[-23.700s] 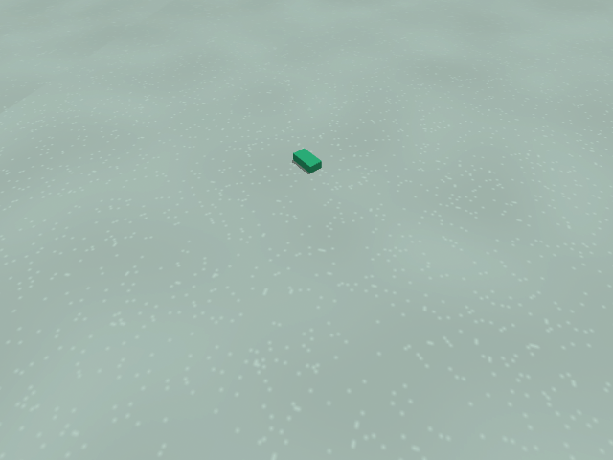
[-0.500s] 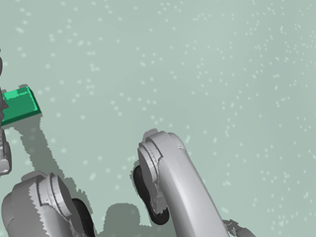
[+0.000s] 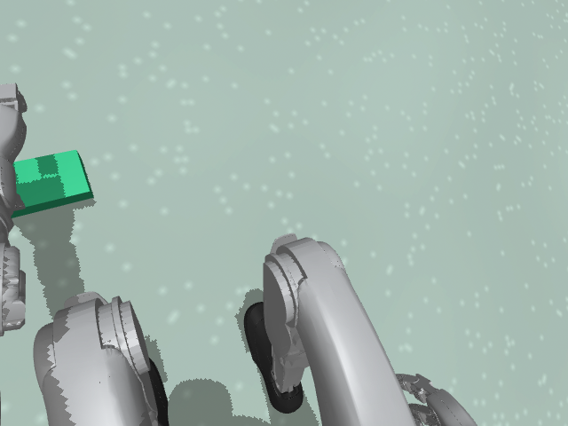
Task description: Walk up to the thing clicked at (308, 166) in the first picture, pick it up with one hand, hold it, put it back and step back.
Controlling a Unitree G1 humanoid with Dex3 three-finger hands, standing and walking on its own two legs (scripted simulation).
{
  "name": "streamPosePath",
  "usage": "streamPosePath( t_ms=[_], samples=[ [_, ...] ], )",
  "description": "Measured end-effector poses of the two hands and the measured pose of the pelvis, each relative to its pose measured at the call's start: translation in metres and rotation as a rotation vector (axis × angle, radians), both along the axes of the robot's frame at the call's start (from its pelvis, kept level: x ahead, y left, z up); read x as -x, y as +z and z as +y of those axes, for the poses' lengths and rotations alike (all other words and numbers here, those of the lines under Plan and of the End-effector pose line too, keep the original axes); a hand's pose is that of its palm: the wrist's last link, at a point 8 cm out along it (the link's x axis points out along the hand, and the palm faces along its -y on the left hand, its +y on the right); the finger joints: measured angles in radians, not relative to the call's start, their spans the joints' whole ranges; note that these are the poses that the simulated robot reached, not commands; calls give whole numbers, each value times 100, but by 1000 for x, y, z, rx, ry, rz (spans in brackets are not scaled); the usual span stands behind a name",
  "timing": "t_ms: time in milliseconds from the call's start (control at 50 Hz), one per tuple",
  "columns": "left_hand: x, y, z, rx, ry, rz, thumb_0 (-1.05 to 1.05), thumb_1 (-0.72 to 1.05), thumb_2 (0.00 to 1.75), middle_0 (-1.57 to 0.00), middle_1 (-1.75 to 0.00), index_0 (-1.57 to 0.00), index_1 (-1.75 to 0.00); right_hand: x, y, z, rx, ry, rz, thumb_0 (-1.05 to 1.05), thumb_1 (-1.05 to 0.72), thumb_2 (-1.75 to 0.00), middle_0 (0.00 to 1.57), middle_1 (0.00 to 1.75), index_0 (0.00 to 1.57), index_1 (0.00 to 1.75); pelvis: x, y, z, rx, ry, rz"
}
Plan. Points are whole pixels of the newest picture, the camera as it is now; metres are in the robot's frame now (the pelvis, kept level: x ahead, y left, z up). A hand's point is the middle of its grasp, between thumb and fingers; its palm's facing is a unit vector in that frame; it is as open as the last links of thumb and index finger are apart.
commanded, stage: rest palm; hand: left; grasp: from above
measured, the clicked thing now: (37, 185) +0.51 +0.25 -0.31
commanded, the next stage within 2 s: close in 1.22 s
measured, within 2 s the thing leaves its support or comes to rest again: neither
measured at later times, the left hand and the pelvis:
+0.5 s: hand (23, 172) +0.51 +0.25 -0.25, palm faces -0.42 -0.10 -0.90, open 14.1 cm; pelvis +0.00 +0.00 -0.02, yaw -3 degrees
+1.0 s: hand (24, 182) +0.50 +0.25 -0.27, palm faces -0.44 -0.10 -0.89, open 13.8 cm; pelvis -0.01 +0.01 -0.02, yaw -5 degrees
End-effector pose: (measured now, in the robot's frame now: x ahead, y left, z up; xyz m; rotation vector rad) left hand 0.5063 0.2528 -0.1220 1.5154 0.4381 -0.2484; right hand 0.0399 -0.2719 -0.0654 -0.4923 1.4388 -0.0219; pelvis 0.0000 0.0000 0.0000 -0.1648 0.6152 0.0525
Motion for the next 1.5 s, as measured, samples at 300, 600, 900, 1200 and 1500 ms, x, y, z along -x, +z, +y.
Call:
streamPosePath(
  t_ms=[300, 600, 900, 1200, 1500],
  samples=[
    [7, -61, -2, 29, 39, 51, 0, -51, 98, -9, -100, -8, -99, 50, -5, 14, -50, 10, 119, 0, -90, -89, 20, 30, 20, 30, 7, -17, -4, -5, -19, -46],
    [-7, -75, -4, 34, 66, 34, 0, -51, 101, -9, -97, -8, -98, 56, 4, 29, -90, 31, 143, 0, -90, -89, 20, 30, 20, 30, 0, -18, 1, 39, -38, -55],
    [0, -85, 6, 41, 55, 26, 0, -49, 100, -11, -98, -9, -98, 47, 12, 33, -81, 104, 125, 0, -90, -90, 20, 30, 20, 30, 5, -19, 5, 63, -40, -82],
    [-3, -96, -9, 34, 54, 26, 0, -46, 100, -13, -100, -12, -100, 51, 17, 39, -115, 127, 119, 0, -91, -90, 20, 30, 20, 30, 7, -17, 5, 72, -49, -94],
    [-3, -98, -4, 33, 93, 23, 0, -40, 95, -16, -100, -16, -99, 60, 22, 40, -120, 102, 151, 0, -91, -90, 20, 30, 20, 30, 7, -13, 3, 76, -55, -94]
  ],
)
